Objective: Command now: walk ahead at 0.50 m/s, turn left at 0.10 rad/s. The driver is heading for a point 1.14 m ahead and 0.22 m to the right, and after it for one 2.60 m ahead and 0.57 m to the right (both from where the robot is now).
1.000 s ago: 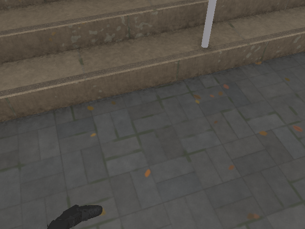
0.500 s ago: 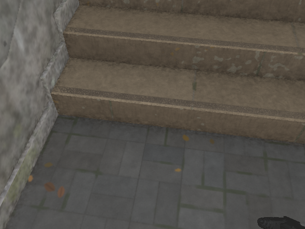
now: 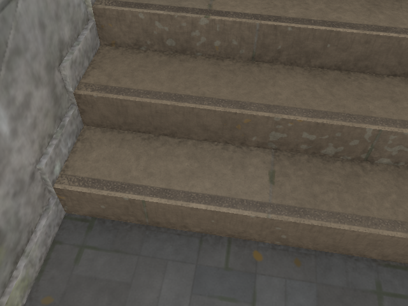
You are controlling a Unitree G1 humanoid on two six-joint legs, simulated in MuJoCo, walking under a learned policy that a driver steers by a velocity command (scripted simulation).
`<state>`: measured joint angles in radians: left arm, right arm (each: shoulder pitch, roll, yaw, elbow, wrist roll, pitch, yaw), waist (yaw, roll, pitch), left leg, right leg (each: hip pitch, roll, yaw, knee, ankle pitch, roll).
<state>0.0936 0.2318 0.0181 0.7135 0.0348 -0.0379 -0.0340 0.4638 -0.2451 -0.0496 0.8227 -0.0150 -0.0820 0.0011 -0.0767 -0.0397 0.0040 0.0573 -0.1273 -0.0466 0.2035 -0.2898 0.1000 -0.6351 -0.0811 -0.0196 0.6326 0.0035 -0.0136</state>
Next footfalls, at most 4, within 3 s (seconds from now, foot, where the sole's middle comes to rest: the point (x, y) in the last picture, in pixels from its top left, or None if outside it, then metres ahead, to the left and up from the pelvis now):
0.10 right None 0.24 -0.12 -0.77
0.60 left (173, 299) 0.52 0.08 -0.77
1.06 right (233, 266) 0.61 -0.12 -0.77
1.36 left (176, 277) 0.59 0.07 -0.77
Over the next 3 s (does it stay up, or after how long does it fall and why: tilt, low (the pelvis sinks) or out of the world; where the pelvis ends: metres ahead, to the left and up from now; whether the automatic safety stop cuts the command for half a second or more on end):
stays up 1.04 -0.23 0.26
